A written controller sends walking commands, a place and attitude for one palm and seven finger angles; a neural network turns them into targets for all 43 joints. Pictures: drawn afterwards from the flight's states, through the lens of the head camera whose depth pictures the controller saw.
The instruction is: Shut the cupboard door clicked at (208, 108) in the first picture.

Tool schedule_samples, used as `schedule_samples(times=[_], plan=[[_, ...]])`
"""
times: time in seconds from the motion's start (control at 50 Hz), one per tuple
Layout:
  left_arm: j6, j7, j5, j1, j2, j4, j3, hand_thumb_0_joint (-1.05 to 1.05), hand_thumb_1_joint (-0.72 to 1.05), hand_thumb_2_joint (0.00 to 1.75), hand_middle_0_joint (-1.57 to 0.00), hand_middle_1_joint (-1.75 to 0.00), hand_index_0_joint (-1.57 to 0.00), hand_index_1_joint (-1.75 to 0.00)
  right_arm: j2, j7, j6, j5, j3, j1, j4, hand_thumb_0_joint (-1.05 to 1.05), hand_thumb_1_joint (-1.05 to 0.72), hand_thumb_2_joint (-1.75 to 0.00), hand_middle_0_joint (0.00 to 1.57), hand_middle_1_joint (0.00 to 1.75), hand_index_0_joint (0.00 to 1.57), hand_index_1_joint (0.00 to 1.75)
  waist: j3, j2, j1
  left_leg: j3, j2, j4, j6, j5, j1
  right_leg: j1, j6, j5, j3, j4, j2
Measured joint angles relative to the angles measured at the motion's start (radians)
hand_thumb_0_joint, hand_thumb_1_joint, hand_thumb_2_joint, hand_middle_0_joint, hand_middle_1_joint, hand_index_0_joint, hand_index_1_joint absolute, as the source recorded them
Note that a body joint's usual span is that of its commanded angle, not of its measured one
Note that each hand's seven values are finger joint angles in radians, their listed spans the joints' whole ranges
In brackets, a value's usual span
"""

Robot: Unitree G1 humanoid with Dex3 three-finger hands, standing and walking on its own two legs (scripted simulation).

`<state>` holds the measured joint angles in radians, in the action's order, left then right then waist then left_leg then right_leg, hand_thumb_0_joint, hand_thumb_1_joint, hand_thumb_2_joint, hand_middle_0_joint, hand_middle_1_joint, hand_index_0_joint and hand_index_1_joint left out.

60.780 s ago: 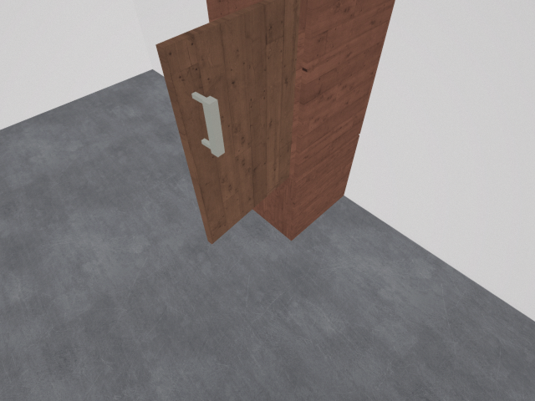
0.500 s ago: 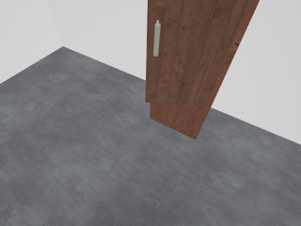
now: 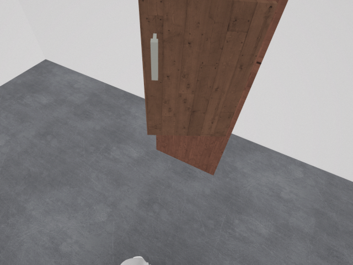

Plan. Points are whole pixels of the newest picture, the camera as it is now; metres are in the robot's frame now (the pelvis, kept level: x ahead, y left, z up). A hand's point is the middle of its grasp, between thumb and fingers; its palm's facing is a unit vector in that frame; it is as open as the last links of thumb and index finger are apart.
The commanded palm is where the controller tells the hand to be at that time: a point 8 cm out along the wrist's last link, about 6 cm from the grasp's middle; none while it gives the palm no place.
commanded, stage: take the last steps up to it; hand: left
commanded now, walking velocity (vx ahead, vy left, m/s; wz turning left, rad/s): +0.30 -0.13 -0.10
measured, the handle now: (154, 57) +0.67 +0.12 +0.10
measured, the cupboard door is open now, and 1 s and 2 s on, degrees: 27 27 27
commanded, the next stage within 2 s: come to a stop and stand still in 0.38 s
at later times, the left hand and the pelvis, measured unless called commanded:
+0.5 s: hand (148, 212) +0.28 +0.09 -0.15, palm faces -0.08 -0.97 -0.25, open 7.4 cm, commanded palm none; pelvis +0.18 -0.10 +0.00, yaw -4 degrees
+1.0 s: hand (137, 223) +0.25 +0.12 -0.17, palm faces +0.05 -0.97 -0.23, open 7.3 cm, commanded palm none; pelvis +0.22 -0.07 +0.01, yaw -1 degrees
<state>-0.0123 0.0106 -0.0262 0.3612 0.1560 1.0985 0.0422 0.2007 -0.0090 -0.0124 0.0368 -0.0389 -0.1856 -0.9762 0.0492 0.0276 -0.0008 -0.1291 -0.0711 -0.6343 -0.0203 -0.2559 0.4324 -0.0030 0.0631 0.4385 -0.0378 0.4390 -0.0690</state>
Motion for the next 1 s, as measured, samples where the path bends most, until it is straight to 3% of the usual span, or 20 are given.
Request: schedule_samples(times=[0.02, 0.06, 0.1, 0.16, 0.24, 0.32, 0.44, 0.48, 0.52, 0.56, 0.72, 0.82, 0.88, 0.94, 1.0], plan=[[0.005, 0.002, 0.005, 0.006, 0.0, 0.006, 0.002, 0.01, 0.91, 0.9, -0.2, -0.3, -0.2, -0.3, -0.003, -0.004, -0.016, 0.006, 0.003, 0.006, 0.005, 0.0, -0.91, -0.9, 0.2, 0.3, 0.2, 0.3, 0.001, 0.002, -0.003, -0.007, -0.001, 0.008, 0.033, 0.058, -0.012, 0.041, 0.0, 0.034, 0.002, 0.114, 0.001], [0.023, 0.006, 0.007, -0.004, 0.013, 0.011, 0.003, 0.01, 0.91, 0.9, -0.2, -0.3, -0.2, -0.3, -0.019, -0.013, -0.034, 0.009, 0.013, 0.012, 0.013, 0.0, -0.91, -0.9, 0.2, 0.3, 0.2, 0.3, 0.011, 0.022, -0.005, -0.032, -0.004, -0.043, 0.066, 0.014, -0.031, 0.168, 0.003, 0.063, 0.029, 0.445, 0.008], [0.036, 0.013, -0.004, -0.027, 0.028, 0.007, 0.012, 0.01, 0.91, 0.9, -0.2, -0.3, -0.2, -0.3, -0.032, -0.018, -0.036, 0.008, 0.019, -0.007, 0.016, 0.0, -0.91, -0.9, 0.2, 0.3, 0.2, 0.3, 0.007, 0.032, -0.009, -0.047, -0.005, -0.026, 0.065, -0.026, -0.076, 0.293, -0.001, 0.017, 0.033, 0.672, 0.028], [0.046, 0.024, -0.014, -0.086, 0.047, -0.027, 0.027, 0.01, 0.91, 0.9, -0.2, -0.3, -0.2, -0.3, -0.045, -0.026, -0.034, 0.007, 0.02, -0.053, -0.005, 0.0, -0.9, -0.9, 0.2, 0.3, 0.2, 0.3, 0.008, 0.022, -0.01, -0.042, -0.006, 0.06, 0.043, -0.01, -0.147, 0.436, -0.021, -0.092, 0.031, 0.763, 0.078], [0.039, 0.028, -0.011, -0.145, 0.06, -0.081, 0.039, 0.01, 0.91, 0.9, -0.19, -0.3, -0.19, -0.3, -0.054, -0.02, -0.024, 0.004, 0.017, -0.118, -0.05, 0.0, -0.9, -0.9, 0.2, 0.3, 0.2, 0.3, 0.003, -0.004, -0.008, -0.037, -0.017, 0.173, 0.027, 0.012, -0.236, 0.543, -0.048, -0.193, 0.044, 0.65, 0.14], [0.037, 0.028, -0.007, -0.182, 0.062, -0.101, 0.038, 0.0, 0.92, 0.9, -0.19, -0.3, -0.19, -0.3, -0.055, -0.008, -0.012, 0.005, 0.005, -0.17, -0.077, 0.0, -0.9, -0.9, 0.2, 0.3, 0.2, 0.3, 0.001, -0.027, -0.029, -0.039, -0.034, 0.235, -0.004, 0.005, -0.304, 0.555, -0.068, -0.26, 0.027, 0.44, 0.176], [0.009, 0.028, -0.006, -0.196, 0.066, -0.105, 0.029, 0.0, 0.91, 0.9, -0.19, -0.3, -0.19, -0.3, -0.048, 0.005, 0.007, 0.002, -0.01, -0.223, -0.104, 0.0, -0.9, -0.9, 0.2, 0.3, 0.2, 0.3, -0.005, -0.031, -0.055, -0.044, -0.069, 0.149, -0.067, -0.112, -0.34, 0.418, -0.062, -0.282, -0.018, 0.148, 0.151], [-0.017, 0.017, -0.007, -0.203, 0.045, -0.091, 0.026, 0.0, 0.91, 0.9, -0.19, -0.3, -0.19, -0.3, -0.029, 0.008, 0.021, -0.006, -0.014, -0.209, -0.119, 0.0, -0.9, -0.9, 0.2, 0.3, 0.2, 0.3, 0.003, -0.061, -0.043, 0.006, -0.092, -0.032, -0.026, -0.224, -0.275, 0.416, -0.048, -0.191, -0.032, 0.184, 0.121], [-0.03, 0.008, -0.003, -0.202, 0.016, -0.081, 0.013, 0.0, 0.91, 0.9, -0.19, -0.3, -0.19, -0.3, -0.011, 0.004, 0.036, -0.012, -0.015, -0.174, -0.118, 0.0, -0.9, -0.9, 0.2, 0.3, 0.2, 0.3, 0.018, -0.08, -0.041, 0.076, -0.06, -0.257, 0.002, -0.279, -0.177, 0.394, -0.034, -0.191, -0.048, 0.182, 0.106], [-0.033, -0.007, 0.001, -0.191, -0.005, -0.068, 0.002, 0.0, 0.92, 0.9, -0.19, -0.3, -0.2, -0.3, -0.004, -0.005, 0.032, -0.018, -0.011, -0.138, -0.11, 0.0, -0.91, -0.9, 0.2, 0.3, 0.2, 0.3, 0.025, -0.072, -0.036, 0.089, -0.023, -0.374, 0.002, -0.255, -0.103, 0.35, -0.028, -0.213, -0.052, 0.125, 0.101], [-0.008, -0.042, 0.001, -0.172, -0.008, -0.058, -0.006, 0.0, 0.95, 0.9, -0.2, -0.3, -0.2, -0.3, 0.023, -0.014, 0.069, -0.025, -0.011, 0.007, -0.044, 0.0, -0.91, -0.9, 0.19, 0.3, 0.2, 0.3, 0.017, -0.054, 0.006, 0.099, 0.072, -0.382, -0.042, -0.182, 0.04, 0.247, -0.015, -0.241, -0.068, -0.013, 0.098], [0.012, -0.051, -0.002, -0.161, -0.012, -0.068, -0.004, 0.0, 0.93, 0.9, -0.2, -0.3, -0.2, -0.3, 0.042, -0.005, 0.093, -0.019, -0.023, 0.089, -0.001, 0.0, -0.91, -0.9, 0.19, 0.3, 0.2, 0.3, 0.027, -0.053, 0.026, 0.122, 0.093, -0.434, -0.052, -0.148, 0.082, 0.238, -0.029, -0.23, -0.076, -0.007, 0.12], [0.021, -0.051, -0.007, -0.151, -0.002, -0.077, 0.0, 0.0, 0.92, 0.9, -0.2, -0.3, -0.2, -0.3, 0.038, -0.001, 0.091, -0.021, -0.022, 0.12, 0.019, 0.0, -0.91, -0.9, 0.19, 0.3, 0.2, 0.3, 0.032, -0.037, 0.034, 0.129, 0.085, -0.377, -0.05, -0.155, 0.058, 0.244, -0.041, -0.225, -0.076, 0.006, 0.138], [0.028, -0.045, -0.012, -0.143, 0.015, -0.086, 0.005, 0.0, 0.91, 0.9, -0.2, -0.3, -0.2, -0.3, 0.027, 0.001, 0.08, -0.025, -0.016, 0.133, 0.032, 0.0, -0.91, -0.9, 0.19, 0.3, 0.2, 0.3, 0.035, -0.013, 0.042, 0.125, 0.072, -0.226, -0.042, -0.158, -0.012, 0.261, -0.059, -0.215, -0.072, 0.034, 0.159], [0.037, -0.04, -0.007, -0.129, 0.034, -0.089, 0.008, 0.0, 0.91, 0.9, -0.2, -0.3, -0.2, -0.3, 0.019, 0.003, 0.058, -0.026, -0.004, 0.121, 0.039, 0.0, -0.91, -0.9, 0.19, 0.3, 0.2, 0.3, 0.026, -0.005, 0.039, 0.115, 0.046, 0.035, -0.03, 0.024, -0.133, 0.289, -0.086, -0.185, -0.074, 0.101, 0.167]])
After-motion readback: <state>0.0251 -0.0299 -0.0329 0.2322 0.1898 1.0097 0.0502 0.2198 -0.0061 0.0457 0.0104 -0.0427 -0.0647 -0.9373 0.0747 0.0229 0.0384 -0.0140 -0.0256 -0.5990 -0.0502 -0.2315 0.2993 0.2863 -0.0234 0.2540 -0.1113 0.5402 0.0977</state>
